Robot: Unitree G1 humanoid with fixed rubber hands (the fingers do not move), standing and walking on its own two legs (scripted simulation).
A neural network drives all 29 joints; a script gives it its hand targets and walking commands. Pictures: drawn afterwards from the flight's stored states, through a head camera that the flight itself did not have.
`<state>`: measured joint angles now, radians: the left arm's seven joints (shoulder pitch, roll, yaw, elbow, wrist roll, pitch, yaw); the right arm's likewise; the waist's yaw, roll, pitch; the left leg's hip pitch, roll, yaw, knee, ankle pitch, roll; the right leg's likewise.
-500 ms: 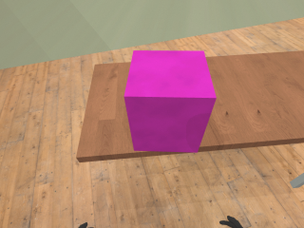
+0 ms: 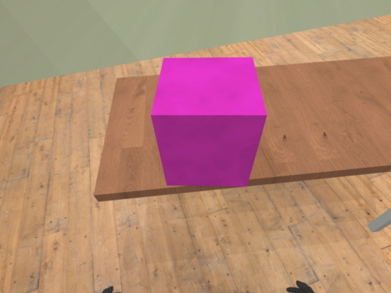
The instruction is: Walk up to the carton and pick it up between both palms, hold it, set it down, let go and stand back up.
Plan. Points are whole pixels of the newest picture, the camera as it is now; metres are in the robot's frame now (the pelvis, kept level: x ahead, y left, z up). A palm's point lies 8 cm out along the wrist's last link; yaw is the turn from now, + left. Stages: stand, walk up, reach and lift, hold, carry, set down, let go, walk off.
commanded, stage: walk up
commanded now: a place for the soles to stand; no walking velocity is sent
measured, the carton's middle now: (207, 125) +0.48 -0.03 +0.06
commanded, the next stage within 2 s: reach and lift in 0.36 s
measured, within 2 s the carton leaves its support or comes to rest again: neither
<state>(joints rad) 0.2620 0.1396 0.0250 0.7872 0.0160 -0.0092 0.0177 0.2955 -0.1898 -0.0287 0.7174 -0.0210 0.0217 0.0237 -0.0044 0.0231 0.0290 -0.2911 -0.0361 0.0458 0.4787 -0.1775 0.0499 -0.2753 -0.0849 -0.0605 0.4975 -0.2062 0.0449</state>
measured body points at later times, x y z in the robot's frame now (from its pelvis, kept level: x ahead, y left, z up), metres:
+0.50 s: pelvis +0.00 -0.01 -0.01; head +0.02 +0.00 +0.44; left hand +0.17 +0.21 -0.13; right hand +0.15 -0.24 -0.12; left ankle +0.05 +0.09 -0.74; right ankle +0.03 -0.14 -0.74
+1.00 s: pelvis +0.06 -0.03 +0.01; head +0.05 -0.02 +0.46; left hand +0.22 +0.22 -0.05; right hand +0.22 -0.23 -0.05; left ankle +0.05 +0.09 -0.74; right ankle +0.03 -0.14 -0.74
